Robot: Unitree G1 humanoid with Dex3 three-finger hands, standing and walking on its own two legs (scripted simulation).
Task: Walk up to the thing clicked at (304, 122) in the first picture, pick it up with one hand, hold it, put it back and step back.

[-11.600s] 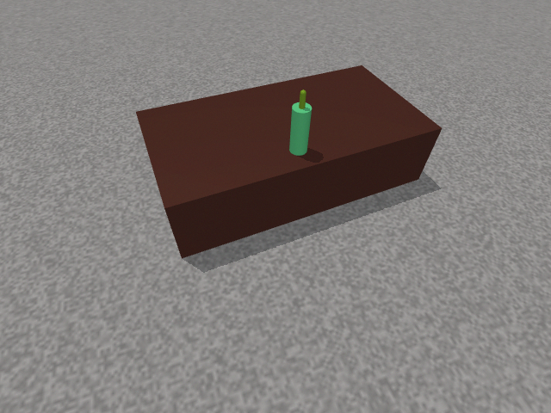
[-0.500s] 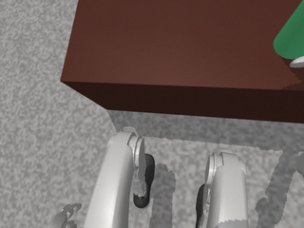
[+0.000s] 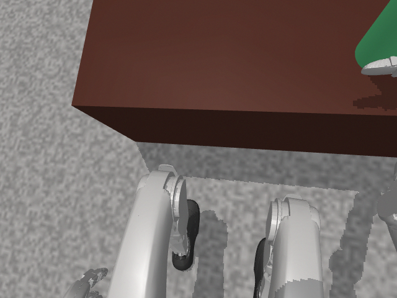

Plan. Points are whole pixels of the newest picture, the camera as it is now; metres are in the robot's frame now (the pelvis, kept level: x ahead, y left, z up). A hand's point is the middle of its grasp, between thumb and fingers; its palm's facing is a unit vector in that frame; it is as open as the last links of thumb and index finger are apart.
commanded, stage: close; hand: right
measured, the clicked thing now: out of the picture +0.59 -0.23 +0.08
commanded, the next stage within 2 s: settle in 0.58 s
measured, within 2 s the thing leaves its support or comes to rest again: leaves its support in 1.00 s
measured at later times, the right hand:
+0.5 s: hand out of the picture +0.58 -0.23 +0.01, palm faces +0.21 +0.98 -0.03, open 11.1 cm
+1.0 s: hand out of the picture +0.57 -0.23 +0.02, palm faces +0.23 +0.97 -0.06, open 10.9 cm
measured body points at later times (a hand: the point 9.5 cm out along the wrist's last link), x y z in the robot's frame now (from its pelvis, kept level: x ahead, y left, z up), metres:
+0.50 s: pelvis +0.00 +0.00 +0.00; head +0.25 -0.04 +0.37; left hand +0.02 +0.28 -0.10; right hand +0.57 -0.28 +0.02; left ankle +0.14 +0.14 -0.36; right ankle +0.06 -0.11 -0.36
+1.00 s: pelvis +0.01 +0.00 +0.02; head +0.25 -0.04 +0.40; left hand +0.04 +0.28 -0.09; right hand +0.55 -0.28 +0.02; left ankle +0.14 +0.14 -0.36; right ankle +0.06 -0.11 -0.36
